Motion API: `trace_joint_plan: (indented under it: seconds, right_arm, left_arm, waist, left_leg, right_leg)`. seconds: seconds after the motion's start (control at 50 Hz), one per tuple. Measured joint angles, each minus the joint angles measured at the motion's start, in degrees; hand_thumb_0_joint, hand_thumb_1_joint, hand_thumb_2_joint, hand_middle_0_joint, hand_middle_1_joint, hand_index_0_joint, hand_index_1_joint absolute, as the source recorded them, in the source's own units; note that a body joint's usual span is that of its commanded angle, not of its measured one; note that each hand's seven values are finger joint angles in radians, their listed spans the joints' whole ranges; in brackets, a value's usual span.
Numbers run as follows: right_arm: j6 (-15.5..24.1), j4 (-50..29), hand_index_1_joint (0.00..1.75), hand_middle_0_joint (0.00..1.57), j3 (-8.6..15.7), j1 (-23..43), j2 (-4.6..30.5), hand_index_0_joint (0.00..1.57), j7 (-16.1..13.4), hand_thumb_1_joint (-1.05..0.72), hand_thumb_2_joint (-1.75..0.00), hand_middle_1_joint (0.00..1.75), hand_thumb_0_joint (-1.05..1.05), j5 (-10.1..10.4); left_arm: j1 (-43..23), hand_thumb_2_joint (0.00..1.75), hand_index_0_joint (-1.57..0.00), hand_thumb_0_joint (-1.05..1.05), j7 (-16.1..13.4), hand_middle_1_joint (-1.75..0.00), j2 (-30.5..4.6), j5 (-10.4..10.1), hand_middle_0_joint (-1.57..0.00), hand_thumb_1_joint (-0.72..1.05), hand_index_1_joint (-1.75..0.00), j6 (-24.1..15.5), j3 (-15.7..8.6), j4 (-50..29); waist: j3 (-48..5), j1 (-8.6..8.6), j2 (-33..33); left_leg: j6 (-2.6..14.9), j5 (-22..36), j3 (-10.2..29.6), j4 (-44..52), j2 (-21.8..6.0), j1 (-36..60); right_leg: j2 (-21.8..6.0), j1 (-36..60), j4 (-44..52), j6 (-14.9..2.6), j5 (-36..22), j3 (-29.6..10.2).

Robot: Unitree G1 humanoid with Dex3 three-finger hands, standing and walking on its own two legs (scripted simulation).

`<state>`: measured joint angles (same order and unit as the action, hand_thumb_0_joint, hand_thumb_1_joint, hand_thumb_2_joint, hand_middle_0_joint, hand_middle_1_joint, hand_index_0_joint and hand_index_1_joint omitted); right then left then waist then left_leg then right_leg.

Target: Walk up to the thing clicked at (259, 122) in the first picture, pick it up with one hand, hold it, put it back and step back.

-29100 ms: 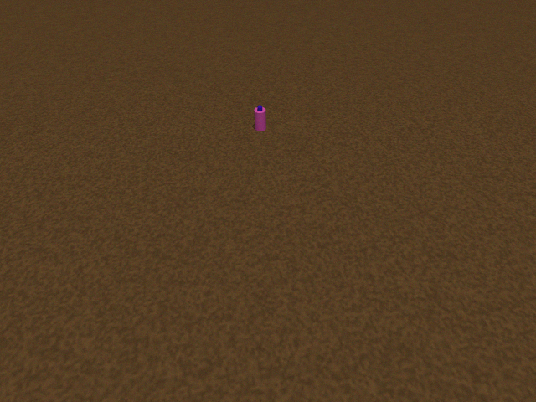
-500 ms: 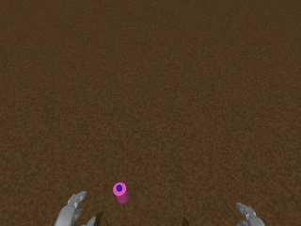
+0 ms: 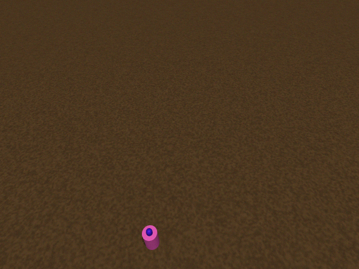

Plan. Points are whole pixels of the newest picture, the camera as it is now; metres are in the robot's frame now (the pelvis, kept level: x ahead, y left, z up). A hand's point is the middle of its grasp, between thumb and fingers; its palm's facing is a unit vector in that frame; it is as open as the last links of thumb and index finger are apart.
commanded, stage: stand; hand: left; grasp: from the side
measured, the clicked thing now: (150, 236) +0.44 +0.20 -0.69
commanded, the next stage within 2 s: step back in 1.58 s
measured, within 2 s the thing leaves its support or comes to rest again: neither
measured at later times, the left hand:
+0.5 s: hand out of the picture +0.04 +0.24 -0.15, palm faces +0.00 -0.94 -0.35, open 7.3 cm
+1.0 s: hand out of the picture +0.08 +0.24 -0.15, palm faces -0.01 -0.94 -0.35, open 7.3 cm
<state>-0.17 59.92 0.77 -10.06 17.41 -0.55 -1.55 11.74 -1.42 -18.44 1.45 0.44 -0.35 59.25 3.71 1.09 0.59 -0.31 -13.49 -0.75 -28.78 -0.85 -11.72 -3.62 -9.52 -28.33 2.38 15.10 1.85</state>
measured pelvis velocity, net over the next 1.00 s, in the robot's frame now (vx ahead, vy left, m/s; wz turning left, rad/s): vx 0.01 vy -0.01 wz -0.01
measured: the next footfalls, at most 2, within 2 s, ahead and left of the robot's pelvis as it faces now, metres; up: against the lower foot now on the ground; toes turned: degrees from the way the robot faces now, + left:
none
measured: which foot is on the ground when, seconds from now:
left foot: down 0.00-1.00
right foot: down 0.00-1.00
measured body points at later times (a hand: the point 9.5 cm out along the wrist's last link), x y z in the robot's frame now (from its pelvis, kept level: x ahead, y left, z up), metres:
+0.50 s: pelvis -0.01 -0.01 +0.01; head -0.01 -0.01 +0.46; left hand +0.04 +0.29 -0.13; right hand +0.05 -0.30 -0.13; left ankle +0.03 +0.12 -0.74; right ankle +0.00 -0.15 -0.74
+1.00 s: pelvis +0.01 -0.01 +0.01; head +0.03 -0.02 +0.46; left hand +0.08 +0.29 -0.12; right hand +0.08 -0.31 -0.13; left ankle +0.03 +0.12 -0.74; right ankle +0.00 -0.15 -0.74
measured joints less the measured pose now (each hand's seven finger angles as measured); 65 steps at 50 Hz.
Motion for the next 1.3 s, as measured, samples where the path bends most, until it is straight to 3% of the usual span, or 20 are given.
trace_joint_plan:
  seconds: [0.44, 1.3]
  right_arm:
    - [-0.3, 5.2, 0.3, 0.21, 0.3, 2.2, 1.4, 0.2, 0.5, -0.9, -0.9, 0.3, 0.0, 0.5]
    - [0.5, 5.9, 0.3, 0.21, -0.4, 5.0, 2.3, 0.2, 0.3, -0.9, -0.9, 0.3, 0.0, 0.8]
  left_arm:
    - [-3.4, 0.9, -0.21, 0.0, 0.6, -0.3, -0.3, 0.0, -0.21, 0.91, -0.3, -0.7, -0.2, 7.1]
    - [-6.5, 0.9, -0.21, 0.0, 1.0, -0.3, -0.2, -0.7, -0.21, 0.91, -0.3, -0.8, -0.5, 6.3]
  waist:
    - [0.1, -0.47, 0.5]
    - [-0.6, -0.81, 0.4]
  left_leg:
    - [-0.65, 4.4, 0.5, 6.9, -0.5, 2.9]
    - [-1.44, 3.7, -0.3, 10.2, -1.2, 5.8]
  right_leg:
    - [0.8, 2.9, 6.7, -0.52, -4.1, 0.7]
    - [1.4, 5.0, 9.2, -1.03, -3.3, 0.1]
